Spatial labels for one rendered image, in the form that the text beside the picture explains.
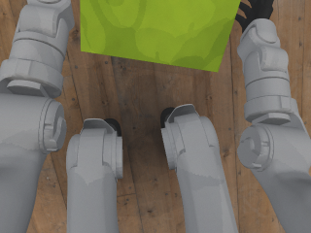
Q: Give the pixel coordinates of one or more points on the robot right upper arm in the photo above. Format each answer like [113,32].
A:
[280,158]

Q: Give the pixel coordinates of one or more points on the carton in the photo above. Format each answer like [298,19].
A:
[184,33]

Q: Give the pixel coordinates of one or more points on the robot left forearm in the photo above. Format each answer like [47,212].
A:
[38,50]

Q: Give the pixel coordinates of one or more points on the robot right foot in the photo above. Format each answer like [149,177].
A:
[165,115]

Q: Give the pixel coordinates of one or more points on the robot right hand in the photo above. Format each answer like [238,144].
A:
[260,9]

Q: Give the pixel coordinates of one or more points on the robot left upper arm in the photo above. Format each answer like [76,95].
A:
[31,127]

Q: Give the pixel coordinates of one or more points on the robot right forearm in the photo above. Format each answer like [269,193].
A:
[266,77]

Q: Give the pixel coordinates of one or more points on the robot right shin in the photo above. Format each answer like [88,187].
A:
[208,126]

